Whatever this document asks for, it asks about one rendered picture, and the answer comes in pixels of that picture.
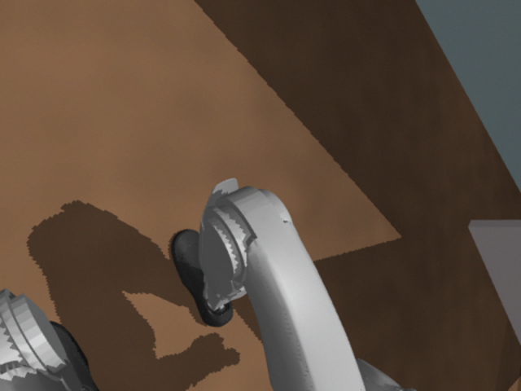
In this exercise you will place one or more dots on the left robot foot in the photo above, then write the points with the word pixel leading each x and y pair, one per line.
pixel 76 357

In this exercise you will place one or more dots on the right robot foot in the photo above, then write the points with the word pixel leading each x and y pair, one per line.
pixel 185 253

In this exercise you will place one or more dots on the right robot hand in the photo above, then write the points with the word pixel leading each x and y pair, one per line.
pixel 374 379

